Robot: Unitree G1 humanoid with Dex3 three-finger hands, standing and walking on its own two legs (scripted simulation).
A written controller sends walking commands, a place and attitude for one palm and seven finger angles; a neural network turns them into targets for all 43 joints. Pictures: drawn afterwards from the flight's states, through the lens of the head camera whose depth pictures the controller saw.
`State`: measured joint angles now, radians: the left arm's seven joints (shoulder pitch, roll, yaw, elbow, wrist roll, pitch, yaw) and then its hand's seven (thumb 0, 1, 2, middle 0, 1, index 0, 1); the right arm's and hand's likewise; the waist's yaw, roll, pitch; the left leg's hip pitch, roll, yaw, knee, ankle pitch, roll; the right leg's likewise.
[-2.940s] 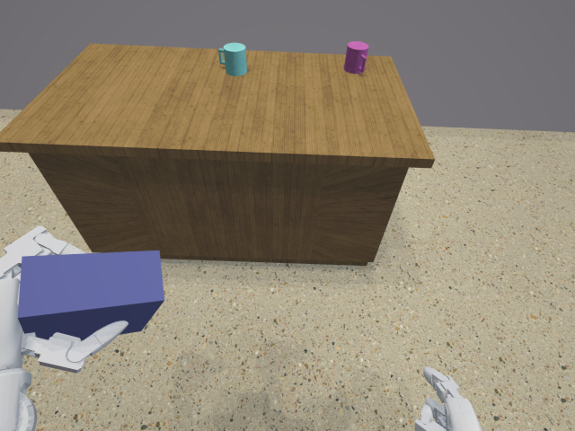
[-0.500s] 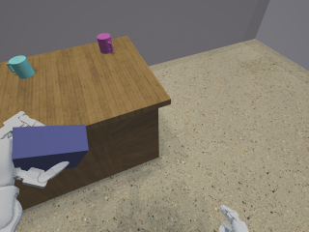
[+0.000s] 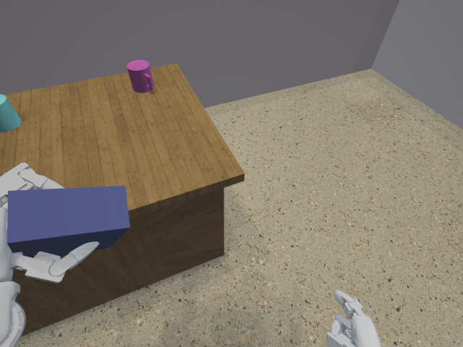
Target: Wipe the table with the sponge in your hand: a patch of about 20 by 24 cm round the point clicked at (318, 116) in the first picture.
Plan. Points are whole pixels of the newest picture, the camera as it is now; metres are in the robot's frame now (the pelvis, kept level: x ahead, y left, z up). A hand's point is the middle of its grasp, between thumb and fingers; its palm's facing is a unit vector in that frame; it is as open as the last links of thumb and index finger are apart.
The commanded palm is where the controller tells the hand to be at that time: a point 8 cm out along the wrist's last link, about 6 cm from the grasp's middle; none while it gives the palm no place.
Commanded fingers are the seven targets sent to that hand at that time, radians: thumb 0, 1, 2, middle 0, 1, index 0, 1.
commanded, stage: take the last steps up to it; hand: left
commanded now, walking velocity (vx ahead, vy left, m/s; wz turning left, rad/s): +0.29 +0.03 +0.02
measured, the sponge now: (85, 223) +0.24 +0.21 +0.16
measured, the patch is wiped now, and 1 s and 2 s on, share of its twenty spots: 0.00 0.00 0.00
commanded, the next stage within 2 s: come to a stop and stand still in 0.56 s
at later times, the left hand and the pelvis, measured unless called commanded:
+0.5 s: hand (140, 164) +0.32 +0.15 +0.18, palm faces +0.35 -0.78 -0.52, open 9.4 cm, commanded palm +0.26 +0.21 +0.18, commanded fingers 0.00 0.10 1.30 -1.20 -1.60 -1.20 -1.60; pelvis +0.11 -0.08 +0.01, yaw +2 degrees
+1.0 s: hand (129, 130) +0.38 +0.18 +0.20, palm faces +0.40 -0.80 -0.44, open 9.4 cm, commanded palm +0.33 +0.22 +0.18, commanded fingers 0.00 0.10 1.30 -1.20 -1.60 -1.20 -1.60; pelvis +0.18 -0.06 +0.01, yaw +2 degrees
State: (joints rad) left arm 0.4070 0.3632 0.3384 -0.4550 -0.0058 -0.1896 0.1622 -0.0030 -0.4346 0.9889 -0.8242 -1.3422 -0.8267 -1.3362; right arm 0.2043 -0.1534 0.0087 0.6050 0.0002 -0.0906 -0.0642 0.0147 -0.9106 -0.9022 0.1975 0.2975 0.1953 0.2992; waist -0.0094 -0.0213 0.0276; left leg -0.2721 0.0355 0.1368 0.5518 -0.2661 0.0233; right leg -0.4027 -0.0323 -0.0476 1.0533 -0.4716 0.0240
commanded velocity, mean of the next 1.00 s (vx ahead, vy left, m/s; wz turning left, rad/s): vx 0.08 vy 0.04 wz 0.04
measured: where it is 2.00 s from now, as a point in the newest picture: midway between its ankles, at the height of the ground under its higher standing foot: outside the picture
